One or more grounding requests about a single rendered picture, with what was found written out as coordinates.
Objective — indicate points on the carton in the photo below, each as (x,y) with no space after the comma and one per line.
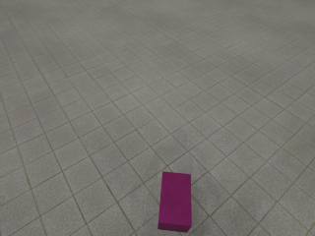
(175,205)

